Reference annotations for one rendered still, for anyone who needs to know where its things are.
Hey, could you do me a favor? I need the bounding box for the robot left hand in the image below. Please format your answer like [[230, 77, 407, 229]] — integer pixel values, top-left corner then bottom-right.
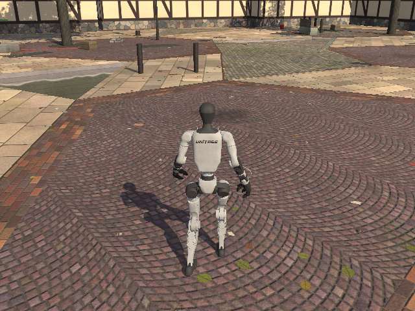
[[173, 169, 188, 179]]

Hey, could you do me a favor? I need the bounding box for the humanoid robot head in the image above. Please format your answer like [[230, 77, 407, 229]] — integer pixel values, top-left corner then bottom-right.
[[196, 102, 218, 133]]

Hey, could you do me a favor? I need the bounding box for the left robot upper arm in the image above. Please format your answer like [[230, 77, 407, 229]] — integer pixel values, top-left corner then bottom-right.
[[176, 130, 194, 165]]

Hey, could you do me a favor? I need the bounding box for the humanoid robot torso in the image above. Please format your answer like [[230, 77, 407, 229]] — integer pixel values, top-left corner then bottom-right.
[[192, 128, 222, 194]]

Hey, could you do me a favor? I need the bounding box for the left robot forearm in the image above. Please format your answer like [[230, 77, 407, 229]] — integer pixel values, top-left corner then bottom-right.
[[173, 155, 182, 173]]

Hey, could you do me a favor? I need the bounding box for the robot right hand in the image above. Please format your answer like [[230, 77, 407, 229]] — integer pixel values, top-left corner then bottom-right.
[[237, 182, 251, 198]]

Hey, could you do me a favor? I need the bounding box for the right robot forearm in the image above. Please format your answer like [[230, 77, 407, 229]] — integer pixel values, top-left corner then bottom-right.
[[233, 157, 249, 185]]

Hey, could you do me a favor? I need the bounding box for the right robot upper arm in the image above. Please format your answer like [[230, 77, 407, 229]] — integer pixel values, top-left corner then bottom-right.
[[221, 131, 239, 168]]

